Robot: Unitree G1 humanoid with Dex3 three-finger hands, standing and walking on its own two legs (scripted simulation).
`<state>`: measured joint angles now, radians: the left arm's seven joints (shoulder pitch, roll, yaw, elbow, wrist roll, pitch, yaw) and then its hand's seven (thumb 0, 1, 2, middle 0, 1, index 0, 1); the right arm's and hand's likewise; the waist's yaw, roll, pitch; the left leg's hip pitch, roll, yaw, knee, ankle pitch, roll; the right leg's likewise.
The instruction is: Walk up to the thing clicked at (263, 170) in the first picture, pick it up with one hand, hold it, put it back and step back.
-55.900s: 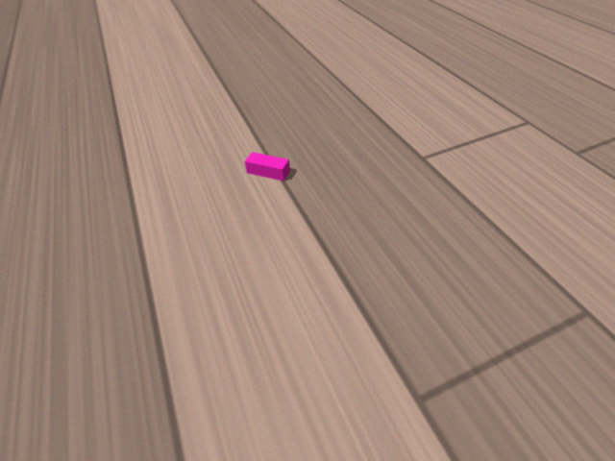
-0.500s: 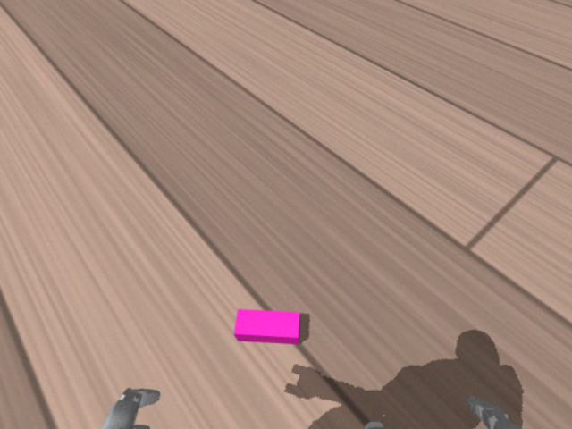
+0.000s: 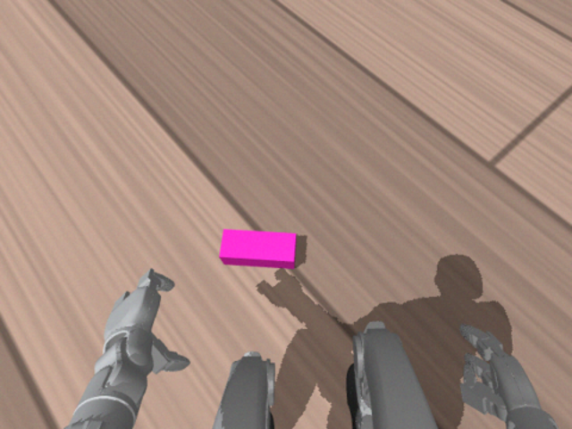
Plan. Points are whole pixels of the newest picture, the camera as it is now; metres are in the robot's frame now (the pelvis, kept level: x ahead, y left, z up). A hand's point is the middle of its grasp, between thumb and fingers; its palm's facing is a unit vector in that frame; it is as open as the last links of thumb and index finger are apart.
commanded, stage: rise first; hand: left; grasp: from above
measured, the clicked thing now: (259, 249) +0.55 +0.10 -0.55
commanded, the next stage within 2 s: none
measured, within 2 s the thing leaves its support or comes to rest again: neither
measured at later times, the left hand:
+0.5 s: hand (207, 274) +0.42 +0.19 -0.29, palm faces -0.48 -0.15 -0.86, open 13.8 cm
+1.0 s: hand (225, 252) +0.49 +0.17 -0.37, palm faces -0.46 +0.05 -0.89, open 13.9 cm
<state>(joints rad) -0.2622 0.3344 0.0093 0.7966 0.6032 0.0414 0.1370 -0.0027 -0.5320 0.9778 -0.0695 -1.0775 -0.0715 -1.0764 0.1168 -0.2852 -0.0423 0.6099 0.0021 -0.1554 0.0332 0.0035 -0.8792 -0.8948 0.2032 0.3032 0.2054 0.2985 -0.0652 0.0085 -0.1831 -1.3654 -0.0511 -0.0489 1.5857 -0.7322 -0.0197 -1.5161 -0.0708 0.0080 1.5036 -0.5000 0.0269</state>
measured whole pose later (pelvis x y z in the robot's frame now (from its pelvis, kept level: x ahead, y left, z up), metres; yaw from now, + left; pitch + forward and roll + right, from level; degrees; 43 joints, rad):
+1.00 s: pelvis -0.06 +0.03 -0.20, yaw -2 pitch +39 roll -7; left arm -1.24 0.66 -0.06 1.55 1.31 -0.18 0.35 0.00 -0.45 0.97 -0.06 -1.00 -0.09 -0.96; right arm 0.22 -0.26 0.08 0.71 -0.13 -0.03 0.14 0.00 -0.89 -0.89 0.20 0.30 0.21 0.30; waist -0.38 0.04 -0.03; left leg -2.17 -0.11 -0.07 2.26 -0.76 0.01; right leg -2.27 -0.10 0.02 2.04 -0.45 0.06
